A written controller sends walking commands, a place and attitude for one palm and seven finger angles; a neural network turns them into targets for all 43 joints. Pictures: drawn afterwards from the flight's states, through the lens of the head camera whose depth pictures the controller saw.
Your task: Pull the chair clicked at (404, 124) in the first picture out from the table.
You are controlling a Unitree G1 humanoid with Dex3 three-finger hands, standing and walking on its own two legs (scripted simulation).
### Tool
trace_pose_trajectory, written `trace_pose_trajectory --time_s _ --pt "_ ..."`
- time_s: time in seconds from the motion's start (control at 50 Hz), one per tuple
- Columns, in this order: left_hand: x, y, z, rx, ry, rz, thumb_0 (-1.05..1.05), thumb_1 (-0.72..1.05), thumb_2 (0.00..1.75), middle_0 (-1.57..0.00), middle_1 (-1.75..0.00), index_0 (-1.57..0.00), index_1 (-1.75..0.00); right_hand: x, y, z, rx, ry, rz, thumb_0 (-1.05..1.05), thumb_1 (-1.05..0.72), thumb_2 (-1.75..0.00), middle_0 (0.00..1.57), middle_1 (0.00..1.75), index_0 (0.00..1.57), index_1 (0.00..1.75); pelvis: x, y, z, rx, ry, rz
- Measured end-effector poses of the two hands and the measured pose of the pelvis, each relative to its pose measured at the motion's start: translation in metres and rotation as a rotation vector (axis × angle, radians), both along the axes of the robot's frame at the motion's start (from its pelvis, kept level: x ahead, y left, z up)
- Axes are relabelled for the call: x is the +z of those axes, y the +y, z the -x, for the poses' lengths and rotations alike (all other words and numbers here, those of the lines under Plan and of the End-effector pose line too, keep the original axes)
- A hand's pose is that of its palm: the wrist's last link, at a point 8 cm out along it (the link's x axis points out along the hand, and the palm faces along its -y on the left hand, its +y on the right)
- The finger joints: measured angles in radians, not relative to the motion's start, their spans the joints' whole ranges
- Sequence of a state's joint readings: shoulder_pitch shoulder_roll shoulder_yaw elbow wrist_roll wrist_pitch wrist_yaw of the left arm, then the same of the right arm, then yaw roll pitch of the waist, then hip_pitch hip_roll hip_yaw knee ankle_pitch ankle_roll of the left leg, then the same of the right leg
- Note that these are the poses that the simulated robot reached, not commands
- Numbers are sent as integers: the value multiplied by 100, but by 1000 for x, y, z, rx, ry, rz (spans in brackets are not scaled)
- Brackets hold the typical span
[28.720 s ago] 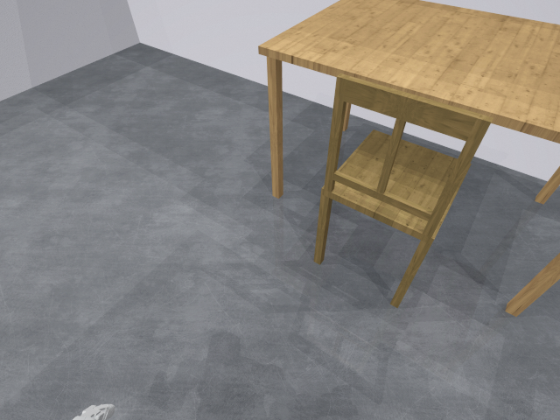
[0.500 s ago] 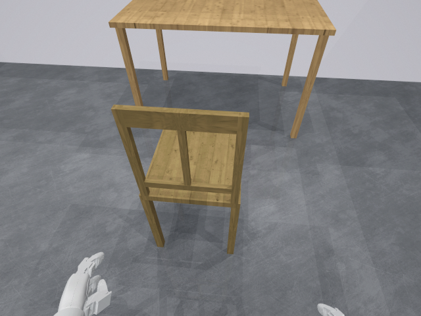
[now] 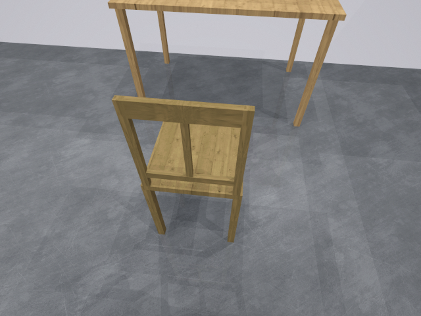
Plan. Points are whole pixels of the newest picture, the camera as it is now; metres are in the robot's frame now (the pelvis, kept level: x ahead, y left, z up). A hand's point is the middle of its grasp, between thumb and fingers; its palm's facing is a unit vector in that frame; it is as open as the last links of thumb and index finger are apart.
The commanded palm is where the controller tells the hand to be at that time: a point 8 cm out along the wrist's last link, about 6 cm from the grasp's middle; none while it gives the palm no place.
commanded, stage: let the arm hang, fingers relaxed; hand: left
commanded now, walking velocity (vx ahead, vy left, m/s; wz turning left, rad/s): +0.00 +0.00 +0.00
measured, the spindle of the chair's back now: (187, 151) +0.59 +0.11 -0.12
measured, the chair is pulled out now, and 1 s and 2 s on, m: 0.68 0.68 0.68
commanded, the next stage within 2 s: look to check the result in 0.44 s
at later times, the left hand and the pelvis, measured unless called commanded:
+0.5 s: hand out of the picture -0.01 +0.15 -0.18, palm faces +0.03 -0.99 -0.16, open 7.3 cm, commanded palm none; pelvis +0.01 +0.00 +0.00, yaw +0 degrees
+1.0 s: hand out of the picture +0.01 +0.16 -0.18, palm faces +0.03 -0.98 -0.17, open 7.3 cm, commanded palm none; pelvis +0.02 +0.00 +0.00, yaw +0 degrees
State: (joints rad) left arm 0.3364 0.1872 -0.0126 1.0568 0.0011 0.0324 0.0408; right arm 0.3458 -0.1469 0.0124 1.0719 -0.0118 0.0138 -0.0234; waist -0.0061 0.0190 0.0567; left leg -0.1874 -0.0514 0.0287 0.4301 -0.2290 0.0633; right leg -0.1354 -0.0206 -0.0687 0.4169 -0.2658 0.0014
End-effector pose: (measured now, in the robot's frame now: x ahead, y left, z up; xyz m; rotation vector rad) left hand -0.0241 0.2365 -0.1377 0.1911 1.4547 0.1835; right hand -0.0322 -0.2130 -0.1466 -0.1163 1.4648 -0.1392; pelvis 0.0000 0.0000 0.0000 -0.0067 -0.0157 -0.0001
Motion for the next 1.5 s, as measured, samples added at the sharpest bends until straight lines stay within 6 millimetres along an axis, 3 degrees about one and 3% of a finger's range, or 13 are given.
trace_pose_trajectory --time_s 0.1,0.3,0.72,0.96,1.5 --pt "-4 -14 4 5 10 33 0 91 90 -20 -30 -20 -30 -2 7 -4 -6 -11 -13 1 -91 -89 20 30 20 30 0 1 -1 -5 -1 -2" --pt "-11 -38 -7 11 -17 95 1 92 90 -20 -30 -20 -30 0 9 -15 -9 -40 0 1 -91 -89 20 30 20 30 0 2 -5 -7 -2 -5" --pt "-8 -25 -18 19 -12 61 0 91 90 -20 -30 -20 -30 -1 12 -17 -19 -15 -4 1 -91 -89 20 30 20 30 0 2 -15 -3 5 -6" --pt "-9 -29 -26 16 -20 67 0 91 90 -20 -30 -20 -30 0 9 -24 -18 -19 1 0 -91 -89 20 30 20 30 0 1 -19 -5 5 -8" --pt "-7 -34 -24 25 -10 64 0 91 90 -20 -30 -20 -30 -1 4 -28 -14 -18 0 0 -91 -89 20 30 20 30 0 -4 -21 -2 2 -10"
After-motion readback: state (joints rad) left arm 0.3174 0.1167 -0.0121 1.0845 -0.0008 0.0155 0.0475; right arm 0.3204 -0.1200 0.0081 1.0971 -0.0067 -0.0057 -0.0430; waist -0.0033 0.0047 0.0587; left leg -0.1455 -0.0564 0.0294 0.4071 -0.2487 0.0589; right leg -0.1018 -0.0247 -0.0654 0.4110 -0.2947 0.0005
